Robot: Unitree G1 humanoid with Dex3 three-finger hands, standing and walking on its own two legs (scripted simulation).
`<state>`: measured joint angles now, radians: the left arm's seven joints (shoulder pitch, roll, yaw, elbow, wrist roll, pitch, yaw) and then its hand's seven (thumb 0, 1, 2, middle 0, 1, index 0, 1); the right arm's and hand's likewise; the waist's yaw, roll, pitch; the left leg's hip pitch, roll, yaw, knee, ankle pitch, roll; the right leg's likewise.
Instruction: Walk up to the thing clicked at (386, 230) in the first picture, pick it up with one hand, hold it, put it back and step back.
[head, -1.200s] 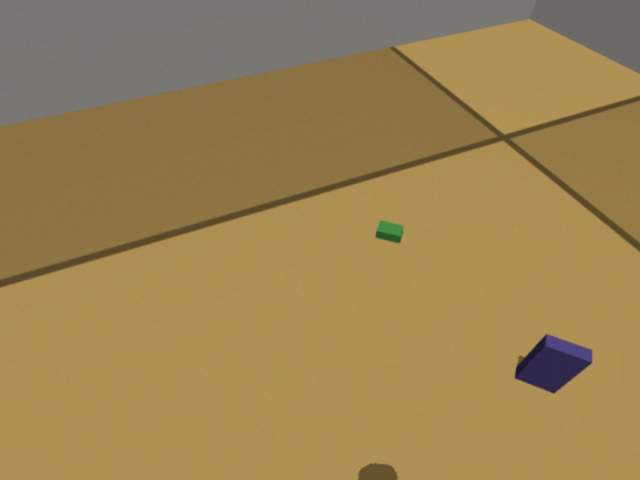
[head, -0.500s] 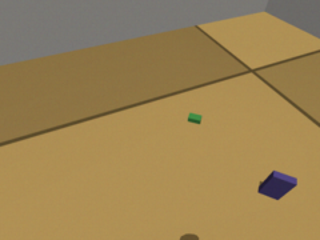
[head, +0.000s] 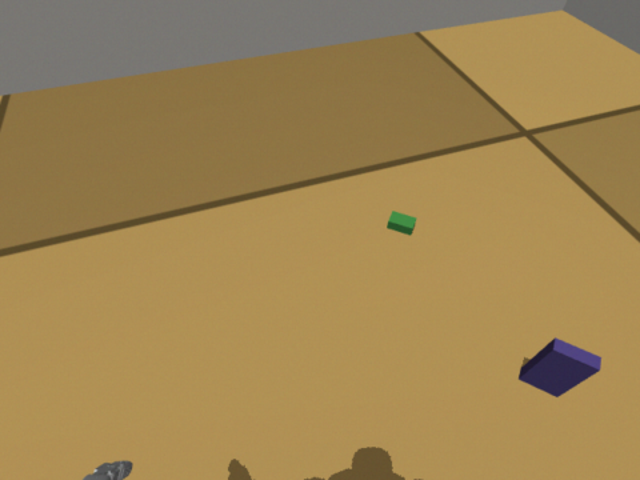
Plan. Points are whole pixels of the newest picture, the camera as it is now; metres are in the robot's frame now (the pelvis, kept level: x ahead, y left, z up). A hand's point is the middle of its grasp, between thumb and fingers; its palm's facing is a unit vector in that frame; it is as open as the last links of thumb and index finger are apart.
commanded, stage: walk up
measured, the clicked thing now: (401, 223) +1.14 -0.33 -0.76
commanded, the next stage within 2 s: none
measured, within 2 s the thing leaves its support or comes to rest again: neither
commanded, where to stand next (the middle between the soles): +0.06 +0.01 m, yaw +81 degrees
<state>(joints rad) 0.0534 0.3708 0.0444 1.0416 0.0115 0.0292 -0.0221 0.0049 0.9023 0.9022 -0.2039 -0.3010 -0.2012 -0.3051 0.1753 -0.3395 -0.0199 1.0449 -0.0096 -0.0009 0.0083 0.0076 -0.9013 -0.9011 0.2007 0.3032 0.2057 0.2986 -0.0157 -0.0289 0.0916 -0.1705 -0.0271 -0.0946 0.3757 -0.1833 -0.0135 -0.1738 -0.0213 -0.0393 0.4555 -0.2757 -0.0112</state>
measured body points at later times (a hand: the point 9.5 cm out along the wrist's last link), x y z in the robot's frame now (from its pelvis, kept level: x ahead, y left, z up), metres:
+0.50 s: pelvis +0.00 -0.05 -0.02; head +0.03 -0.02 +0.43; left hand -0.06 +0.27 -0.13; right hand +0.25 -0.28 -0.11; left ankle -0.03 +0.08 -0.74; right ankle -0.01 -0.15 -0.74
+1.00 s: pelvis +0.03 -0.07 -0.02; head +0.09 -0.06 +0.42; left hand -0.16 +0.21 -0.09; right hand +0.36 -0.16 -0.14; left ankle -0.05 +0.03 -0.69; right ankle +0.15 -0.11 -0.74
